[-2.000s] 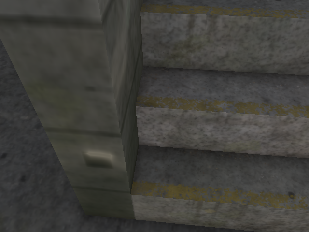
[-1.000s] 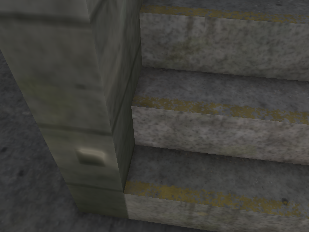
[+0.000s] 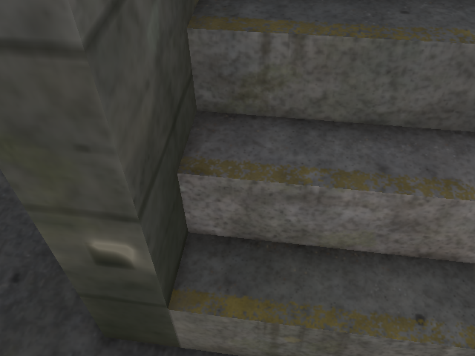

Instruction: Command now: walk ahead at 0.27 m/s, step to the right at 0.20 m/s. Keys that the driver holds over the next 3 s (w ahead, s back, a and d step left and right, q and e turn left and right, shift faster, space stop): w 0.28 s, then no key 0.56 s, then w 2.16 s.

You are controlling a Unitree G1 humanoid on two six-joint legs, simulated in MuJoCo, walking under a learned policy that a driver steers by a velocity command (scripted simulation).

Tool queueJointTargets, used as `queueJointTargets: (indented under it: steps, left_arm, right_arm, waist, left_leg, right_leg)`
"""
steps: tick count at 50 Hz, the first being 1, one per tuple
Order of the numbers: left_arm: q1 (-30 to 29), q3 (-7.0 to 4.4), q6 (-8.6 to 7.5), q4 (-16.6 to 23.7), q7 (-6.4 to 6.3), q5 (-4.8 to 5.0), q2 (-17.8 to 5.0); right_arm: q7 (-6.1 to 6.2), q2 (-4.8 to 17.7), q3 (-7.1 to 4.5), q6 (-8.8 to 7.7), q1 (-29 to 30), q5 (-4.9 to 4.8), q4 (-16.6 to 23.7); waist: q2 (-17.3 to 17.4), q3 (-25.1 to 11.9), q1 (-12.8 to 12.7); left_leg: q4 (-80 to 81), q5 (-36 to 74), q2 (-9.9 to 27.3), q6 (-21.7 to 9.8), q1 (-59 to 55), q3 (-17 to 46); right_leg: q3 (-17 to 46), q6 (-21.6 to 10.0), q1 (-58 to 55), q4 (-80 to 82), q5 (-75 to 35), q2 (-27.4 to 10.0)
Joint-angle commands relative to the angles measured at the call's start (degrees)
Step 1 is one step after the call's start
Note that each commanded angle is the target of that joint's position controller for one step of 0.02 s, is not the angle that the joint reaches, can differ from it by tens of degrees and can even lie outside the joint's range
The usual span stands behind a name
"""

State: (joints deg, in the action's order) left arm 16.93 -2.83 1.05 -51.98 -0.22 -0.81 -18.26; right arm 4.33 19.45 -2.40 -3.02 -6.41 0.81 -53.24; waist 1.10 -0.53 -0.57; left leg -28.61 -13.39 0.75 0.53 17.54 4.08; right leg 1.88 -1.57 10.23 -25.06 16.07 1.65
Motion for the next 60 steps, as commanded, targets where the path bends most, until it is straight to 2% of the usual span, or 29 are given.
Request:
queueJointTargets:
  steps: [1, 4, 5, 6, 7, 8, 9, 10, 12, 13, 14, 15, 16, 17, 18, 19, 20, 21, 22, 24, 29, 31, 33, 34, 35, 38, 42, 47, 60]
  left_arm:
    - [-2.4, -0.23, -0.76, 6.1, 0.09, -0.58, -5.1]
    - [-0.2, -0.45, -0.72, 6.3, -0.29, 1.26, -6.8]
    - [-1.2, -0.37, -1.15, 7.5, -0.39, 1.04, -6.7]
    - [-5.2, -0.38, -1.67, 11.1, -0.3, 0.56, -6.5]
    - [-5.9, -0.69, -2.34, 12.7, -0.55, 0.15, -7.8]
    - [-7.0, -0.79, -2.9, 13.6, -0.2, -0.18, -8.0]
    - [-5.6, -1.64, -2.53, 13.3, 0.38, 1.02, -9.5]
    - [-3.8, -1.78, -1.9, 13.5, 0.63, 1.76, -9.4]
    - [-3.4, -0.42, -0.63, 14.4, 1.04, 0.8, -5.3]
    - [-3.3, 0.56, -0.23, 15.2, 0.78, 0.16, -2.1]
    - [-1.0, 1.34, -0.34, 14.5, 1.26, -0.3, 0.0]
    - [-0.4, 1.38, -3.05, 15.3, 1.85, -0.62, 0.0]
    - [3.0, 0.07, -4.04, 12.9, 1.46, -0.02, -2.1]
    - [2.6, -0.47, -2.58, 10.7, 0.84, 0.82, -2.8]
    - [3.9, -1.09, -2.58, 10.6, -0.03, 0.37, -4.3]
    - [5.7, -2.48, -2.63, 12.2, -0.68, -0.27, -10.7]
    - [8.8, -1.67, -2.09, 10.1, -0.76, -1.53, -11.0]
    - [6.2, -1.22, -2.31, 10.6, 0.01, -1.46, -8.1]
    - [3.9, -1.87, -2.64, 10.7, 0.21, -0.49, -9.2]
    - [-4.5, -0.71, -3.65, 12.2, -0.46, -0.27, -6.0]
    - [-6.9, 0.08, -4.17, 11.7, -1.0, -0.96, -3.2]
    - [-7.6, -0.1, -4.7, 12.4, -0.83, -0.46, -3.6]
    - [-8.7, 0.51, -4.42, 11.7, -1.11, -0.05, -1.8]
    - [-6.6, 0.7, -4.75, 10.7, -0.98, -0.33, -1.2]
    - [-3.9, 0.24, -4.89, 10.4, -0.91, -0.76, -2.3]
    - [-8.6, -0.01, -4.18, 11.3, -1.78, -0.27, -2.6]
    - [-8.2, -0.54, -2.58, 11.4, -2.04, -0.23, -3.3]
    - [-11.2, -0.45, -2.15, 11.0, -1.44, -0.57, -2.1]
    - [-15.1, -0.44, -2.2, 11.1, -1.0, -0.39, -3.4]
  right_arm:
    - [-0.28, 3.8, 0.52, -2.07, 6.9, -0.05, 5.6]
    - [-1.05, 2.6, 1.85, -3.33, 5.6, 0.14, 6.9]
    - [-0.99, 4.2, 1.54, -3.3, 2.2, 0.16, 6.4]
    - [-0.56, 10.9, -0.56, -3.21, -4.1, -0.09, 5.0]
    - [-0.18, 15.3, -2.27, -2.49, -12.0, -0.54, 2.9]
    - [0.52, 16.1, -2.87, -1.12, -17.5, -1.03, 1.2]
    - [1.49, 14.4, -2.55, -1.01, -16.3, -1.7, 0.8]
    - [2.13, 13.1, -2.31, -1.23, -11.7, -2.23, 2.3]
    - [2.18, 10.0, -1.59, -1.2, -2.9, -1.82, 4.9]
    - [1.67, 11.2, -1.97, -1.13, 1.4, -1.04, 6.5]
    - [1.01, 12.0, -2.41, -0.86, 4.5, -0.56, 7.8]
    - [0.04, 7.8, -1.91, -0.06, 1.4, -1.95, 4.3]
    - [-0.81, 5.5, -1.06, -0.24, 2.2, -1.0, 5.4]
    - [-1.58, 6.6, -1.16, -1.08, 2.9, 0.67, 9.1]
    - [-1.67, 6.8, -0.93, -1.1, -1.0, 1.55, 7.8]
    - [-2.22, 4.2, 0.1, -1.54, -5.0, 3.3, 9.0]
    - [-2.5, -1.9, 1.86, -1.45, -8.1, 3.74, 9.5]
    - [-2.59, 1.7, 0.94, -0.66, -10.4, 1.56, 8.0]
    - [-2.92, 4.8, 0.21, -0.1, -6.4, 0.59, 8.7]
    - [-1.8, 3.4, 0.54, 1.02, -2.6, 0.79, 8.4]
    - [-1.25, 0.2, 2.04, 1.82, -2.7, 0.71, 7.0]
    - [-1.21, 1.0, 1.82, 3.22, -2.3, 0.21, 6.0]
    - [-1.0, 1.8, 1.7, 3.12, -1.6, 1.32, 5.9]
    - [-0.95, 3.6, 1.37, 2.79, -1.6, 2.06, 5.8]
    - [-1.21, 6.9, 0.39, 2.47, -1.2, 1.47, 5.2]
    - [-2.85, 1.7, 1.05, -0.08, 0.5, 1.15, 4.3]
    - [-4.22, 1.1, 1.02, -1.42, -0.5, 0.71, 2.7]
    - [-3.12, 1.6, 1.4, -1.05, 2.2, 0.89, 2.8]
    - [-2.46, 0.8, 2.53, -2.83, 3.5, 0.95, 3.5]
  waist:
    - [-11.7, 4.6, -0.7]
    - [-8.1, 2.4, 1.5]
    - [-6.1, -0.6, 3.2]
    - [-0.6, -3.1, 4.7]
    - [6.5, -6.6, 7.0]
    - [13.7, -5.2, 9.3]
    - [11.5, -2.4, 7.2]
    - [8.5, 0.1, 3.9]
    - [6.6, 4.1, -0.8]
    - [7.7, 4.5, -2.1]
    - [8.2, 2.9, -3.6]
    - [15.2, -4.9, -5.7]
    - [11.4, -2.4, -7.3]
    - [2.9, 4.4, -3.7]
    - [1.9, 3.6, -3.2]
    - [-8.8, -0.2, -1.8]
    - [-22.1, -8.4, 0.6]
    - [-15.5, -11.5, 1.7]
    - [-11.1, -7.9, 1.4]
    - [-4.7, -4.3, 2.8]
    - [-6.8, -4.8, 2.1]
    - [-6.8, -4.0, 0.4]
    - [-7.2, -1.3, 1.9]
    - [-5.9, -1.3, 1.2]
    - [-3.0, 0.0, -1.0]
    - [0.6, -0.9, -0.2]
    - [1.4, -4.5, -0.4]
    - [-0.7, -3.2, -0.1]
    - [-1.3, -4.4, -0.1]
  left_leg:
    - [-7.7, -6.1, -2.0, -1.5, 3.4, -7.3]
    - [2.7, -1.7, -0.9, -5.1, -3.7, -7.8]
    - [3.8, 2.4, 1.3, -6.4, -11.2, -5.3]
    - [0.7, 10.2, 6.8, -9.9, -17.6, 2.3]
    - [4.1, 12.9, 14.8, -15.9, -25.5, 14.4]
    - [10.1, 15.4, 25.7, -21.5, -30.4, 27.1]
    - [11.8, 8.8, 30.0, -20.8, -28.2, 30.5]
    - [12.5, 3.6, 28.6, -16.8, -24.0, 26.6]
    - [15.4, 0.7, 21.8, -8.7, -12.8, 13.8]
    - [14.6, 7.3, 16.6, -7.3, -5.5, 6.8]
    - [14.0, 11.7, 12.4, -6.5, 2.2, 0.0]
    - [12.5, -0.9, 5.1, -5.8, 2.7, -6.6]
    - [7.9, -0.9, 3.8, -5.2, 7.5, -8.3]
    - [7.3, 11.9, 8.4, -6.0, 5.9, -3.1]
    - [1.6, 16.7, 7.3, -4.1, 3.3, -4.5]
    - [-12.2, 1.3, 3.1, 1.1, 6.7, -7.3]
    - [-27.3, -25.2, 0.3, 5.0, 11.5, -7.3]
    - [-36.0, -27.6, 3.2, 4.5, 8.9, -3.2]
    - [-40.1, -26.1, 3.5, 3.8, 13.8, -3.6]
    - [-36.5, -18.2, 6.5, 3.2, 11.8, -0.9]
    - [-12.7, -12.8, 3.7, 3.1, -1.2, -2.7]
    - [-5.0, -6.7, 3.5, 2.3, -2.9, -1.6]
    - [8.1, 5.5, 3.5, -0.1, -9.2, -0.7]
    - [8.3, 10.5, 5.5, -1.1, -13.4, 1.5]
    - [5.6, 7.9, 5.4, -2.9, -11.0, 1.4]
    - [7.9, 8.6, 4.7, -2.3, -5.3, 1.5]
    - [8.2, 10.5, 4.5, -0.4, -5.1, 0.5]
    - [9.9, 5.9, 4.2, -0.2, -6.3, 0.1]
    - [8.6, 5.9, 3.8, -0.8, -4.6, -1.7]
  right_leg:
    - [12.3, -7.4, 3.7, 14.2, 12.6, -8.3]
    - [9.0, -7.1, 1.0, 6.3, -8.4, -6.9]
    - [8.3, -6.1, 3.6, 2.7, -13.6, -6.1]
    - [4.6, -3.0, 9.1, -5.5, -20.9, -2.6]
    - [1.7, 1.0, 17.0, -16.0, -18.9, 0.3]
    - [0.3, 4.7, 29.1, -28.9, 11.9, 2.6]
    - [5.5, 5.7, 35.2, -42.5, 21.4, -0.6]
    - [8.5, 5.6, 37.2, -48.2, 17.6, -3.5]
    - [7.1, 4.0, 31.8, -37.1, 10.1, -7.6]
    - [3.9, 4.6, 22.1, -29.2, 8.4, -6.5]
    - [0.7, 4.8, 9.6, -21.2, 5.8, -4.8]
    - [-4.5, 4.7, -1.2, -16.0, 3.8, -2.5]
    - [-8.1, 5.1, -8.1, -11.5, -6.5, 0.6]
    - [-10.0, 3.8, -3.8, -3.9, -12.9, 3.2]
    - [-8.0, 2.1, -4.5, 1.1, -15.9, 2.6]
    - [2.4, -2.0, -9.6, -1.0, -46.6, -7.6]
    - [16.5, -11.6, -12.2, 1.5, -59.9, -18.0]
    - [20.1, -14.1, -9.6, 4.0, -49.2, -18.6]
    - [17.6, -13.4, -9.4, 4.0, -39.3, -17.5]
    - [12.0, -10.9, -3.5, 4.0, -38.4, -16.0]
    - [7.9, -10.7, -1.0, 5.6, -33.8, -13.7]
    - [13.1, -11.0, -1.4, 9.0, -17.5, -16.2]
    - [11.5, -7.5, 2.9, 10.4, -5.4, -12.9]
    - [10.1, -5.1, 5.3, 10.5, -4.0, -10.7]
    - [6.6, -2.8, 5.0, 11.1, -1.4, -7.1]
    - [5.2, -1.8, -3.1, 7.0, -18.8, -6.3]
    - [5.7, -3.9, -8.8, 5.1, -29.3, -7.1]
    - [5.8, -3.4, -5.7, 9.5, -15.2, -5.8]
    - [6.2, -4.2, -9.8, 7.4, -24.3, -5.8]
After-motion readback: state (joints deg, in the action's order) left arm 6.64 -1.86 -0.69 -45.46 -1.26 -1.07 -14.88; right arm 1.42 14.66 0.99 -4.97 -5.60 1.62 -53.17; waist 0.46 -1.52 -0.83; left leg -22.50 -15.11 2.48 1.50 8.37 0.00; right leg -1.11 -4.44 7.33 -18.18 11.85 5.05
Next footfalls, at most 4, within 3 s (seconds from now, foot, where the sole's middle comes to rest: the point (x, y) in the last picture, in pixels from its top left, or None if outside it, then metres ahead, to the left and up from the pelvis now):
0.36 right None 0.16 -0.26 -0.78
0.68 left None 0.15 -0.04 -0.78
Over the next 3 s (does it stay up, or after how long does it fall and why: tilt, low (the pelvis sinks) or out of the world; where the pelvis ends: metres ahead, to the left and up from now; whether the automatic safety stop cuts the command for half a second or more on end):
stays up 0.16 -0.18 0.01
